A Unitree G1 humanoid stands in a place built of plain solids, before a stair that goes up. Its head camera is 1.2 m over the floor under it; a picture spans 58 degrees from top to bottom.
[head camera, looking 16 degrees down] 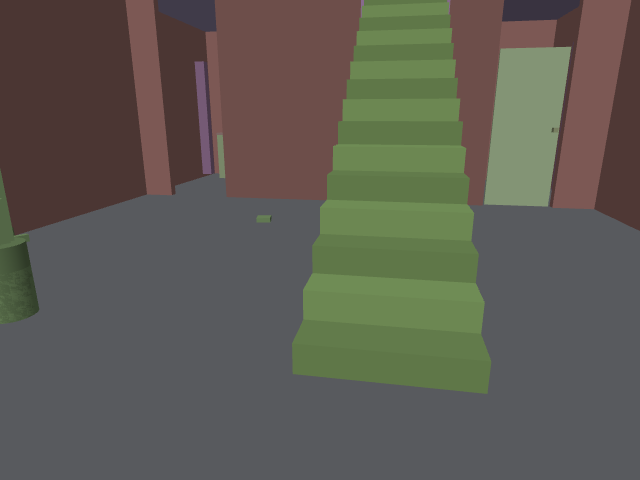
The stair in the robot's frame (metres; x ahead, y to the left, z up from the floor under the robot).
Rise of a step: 0.17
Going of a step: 0.26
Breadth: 0.90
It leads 10 degrees to the right of straight ahead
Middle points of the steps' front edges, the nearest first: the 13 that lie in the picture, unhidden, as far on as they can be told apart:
1.76 -0.31 0.17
2.01 -0.35 0.33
2.26 -0.40 0.50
2.51 -0.44 0.66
2.76 -0.49 0.83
3.02 -0.53 1.00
3.27 -0.58 1.16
3.52 -0.62 1.33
3.77 -0.66 1.49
4.02 -0.71 1.66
4.27 -0.75 1.83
4.52 -0.80 1.99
4.78 -0.84 2.16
